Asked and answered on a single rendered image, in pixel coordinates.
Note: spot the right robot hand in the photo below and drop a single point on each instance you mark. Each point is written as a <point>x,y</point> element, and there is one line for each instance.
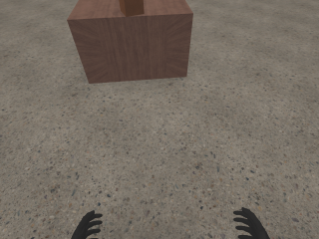
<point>255,228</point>

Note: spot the pedestal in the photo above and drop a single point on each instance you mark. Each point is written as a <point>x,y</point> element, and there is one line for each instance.
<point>115,48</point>

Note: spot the left robot hand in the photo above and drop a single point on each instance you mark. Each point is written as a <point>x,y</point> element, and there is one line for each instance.
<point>82,231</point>

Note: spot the carton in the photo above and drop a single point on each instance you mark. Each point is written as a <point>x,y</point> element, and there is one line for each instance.
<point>132,7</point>

